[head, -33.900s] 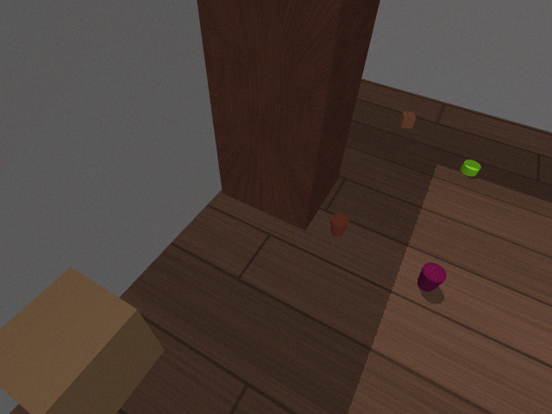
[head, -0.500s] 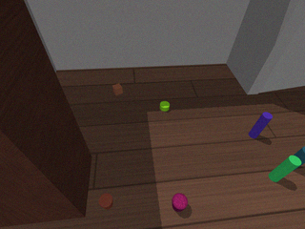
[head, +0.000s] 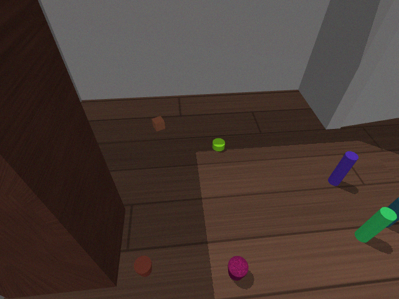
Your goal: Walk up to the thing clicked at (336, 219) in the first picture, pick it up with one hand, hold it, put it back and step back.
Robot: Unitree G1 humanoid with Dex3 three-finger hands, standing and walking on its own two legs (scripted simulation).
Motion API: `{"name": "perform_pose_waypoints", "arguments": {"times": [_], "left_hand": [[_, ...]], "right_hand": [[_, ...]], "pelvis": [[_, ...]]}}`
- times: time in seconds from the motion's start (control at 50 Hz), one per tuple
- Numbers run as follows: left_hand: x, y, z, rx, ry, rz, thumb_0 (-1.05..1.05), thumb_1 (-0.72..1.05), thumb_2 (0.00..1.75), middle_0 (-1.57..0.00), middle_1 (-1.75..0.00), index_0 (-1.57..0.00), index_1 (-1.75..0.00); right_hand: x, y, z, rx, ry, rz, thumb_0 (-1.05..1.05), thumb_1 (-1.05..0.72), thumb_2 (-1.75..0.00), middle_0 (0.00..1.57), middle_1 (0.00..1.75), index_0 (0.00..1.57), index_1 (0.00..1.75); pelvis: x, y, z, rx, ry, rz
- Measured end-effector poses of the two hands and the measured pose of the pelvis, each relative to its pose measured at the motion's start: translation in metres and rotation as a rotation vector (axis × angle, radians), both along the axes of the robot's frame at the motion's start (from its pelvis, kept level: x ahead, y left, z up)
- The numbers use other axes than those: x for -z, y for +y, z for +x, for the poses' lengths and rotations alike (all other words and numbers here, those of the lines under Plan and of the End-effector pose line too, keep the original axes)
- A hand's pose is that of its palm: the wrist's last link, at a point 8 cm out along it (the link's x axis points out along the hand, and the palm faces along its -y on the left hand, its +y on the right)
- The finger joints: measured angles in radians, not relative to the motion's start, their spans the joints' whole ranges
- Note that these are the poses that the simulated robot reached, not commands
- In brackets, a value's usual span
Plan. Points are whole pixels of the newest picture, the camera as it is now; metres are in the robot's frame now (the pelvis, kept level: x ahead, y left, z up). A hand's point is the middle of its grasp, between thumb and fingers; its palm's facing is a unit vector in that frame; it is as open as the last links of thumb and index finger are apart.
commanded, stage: stand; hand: left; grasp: from above
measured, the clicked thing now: (144, 267) +0.41 +0.27 -0.73
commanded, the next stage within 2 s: step back in 1.62 s
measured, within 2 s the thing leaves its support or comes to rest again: neither
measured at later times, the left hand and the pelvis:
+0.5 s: hand out of the picture +0.06 +0.24 -0.16, palm faces +0.01 -0.94 -0.33, open 7.4 cm; pelvis +0.01 +0.00 +0.00, yaw +0 degrees
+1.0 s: hand out of the picture +0.09 +0.25 -0.16, palm faces +0.01 -0.94 -0.33, open 7.4 cm; pelvis +0.02 +0.00 +0.00, yaw +0 degrees
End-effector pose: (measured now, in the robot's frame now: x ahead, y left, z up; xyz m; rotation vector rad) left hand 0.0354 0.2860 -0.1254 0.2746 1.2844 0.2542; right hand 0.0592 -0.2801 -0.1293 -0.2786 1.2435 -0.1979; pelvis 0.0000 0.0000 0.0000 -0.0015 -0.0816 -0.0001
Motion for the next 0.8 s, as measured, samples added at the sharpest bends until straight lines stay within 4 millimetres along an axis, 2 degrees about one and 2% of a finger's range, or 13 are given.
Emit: {"name": "perform_pose_waypoints", "arguments": {"times": [0.42, 0.8], "left_hand": [[0.0, -0.002, 0.015, 0.023, 0.005, -0.009, 0.01, 0.91, 0.9, -0.21, -0.3, -0.2, -0.3], [-0.004, 0.001, 0.046, 0.036, -0.029, -0.009, 0.01, 0.91, 0.9, -0.21, -0.3, -0.2, -0.3]], "right_hand": [[-0.002, -0.01, -0.006, 0.004, 0.038, -0.012, 0.0, -0.91, -0.9, 0.21, 0.3, 0.21, 0.3], [-0.006, -0.01, 0.02, -0.01, 0.009, -0.02, 0.0, -0.91, -0.9, 0.21, 0.3, 0.21, 0.3]], "pelvis": [[-0.001, -0.004, 0.004, 0.003, 0.018, -0.002], [-0.002, -0.001, 0.017, 0.005, 0.03, 0.0]]}}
